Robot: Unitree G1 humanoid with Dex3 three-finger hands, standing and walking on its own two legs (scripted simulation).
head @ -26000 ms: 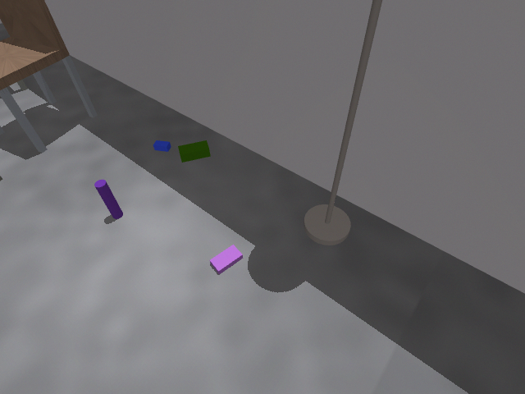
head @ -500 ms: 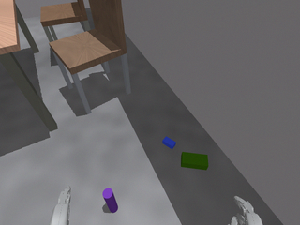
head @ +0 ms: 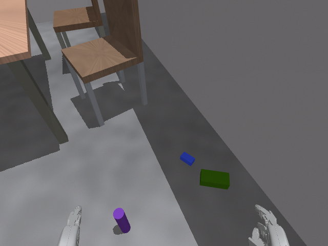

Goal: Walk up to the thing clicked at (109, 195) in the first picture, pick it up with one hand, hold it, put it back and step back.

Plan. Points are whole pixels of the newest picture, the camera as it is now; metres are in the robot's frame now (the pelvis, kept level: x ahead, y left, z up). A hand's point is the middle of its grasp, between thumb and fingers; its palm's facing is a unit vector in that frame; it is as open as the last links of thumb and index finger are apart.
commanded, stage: home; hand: left
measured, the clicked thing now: (122, 221) +0.38 +0.24 -0.61
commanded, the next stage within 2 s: stand in 1.28 s
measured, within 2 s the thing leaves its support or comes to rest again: neither
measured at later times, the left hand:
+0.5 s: hand out of the picture +0.17 +0.18 -0.06, palm faces +0.10 -0.96 -0.27, open 17.7 cm
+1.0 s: hand (94, 242) +0.17 +0.19 -0.06, palm faces +0.09 -0.96 -0.27, open 17.6 cm
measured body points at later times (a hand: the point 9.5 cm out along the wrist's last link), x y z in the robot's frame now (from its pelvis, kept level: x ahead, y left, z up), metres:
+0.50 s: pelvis +0.00 +0.00 +0.00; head +0.01 +0.00 +0.45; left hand +0.16 +0.23 -0.04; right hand +0.16 -0.24 -0.07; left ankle +0.01 +0.13 -0.69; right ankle +0.00 -0.12 -0.69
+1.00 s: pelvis +0.01 +0.01 +0.00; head +0.03 +0.01 +0.45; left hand +0.17 +0.24 -0.04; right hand +0.16 -0.23 -0.07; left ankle +0.01 +0.13 -0.69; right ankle +0.00 -0.12 -0.69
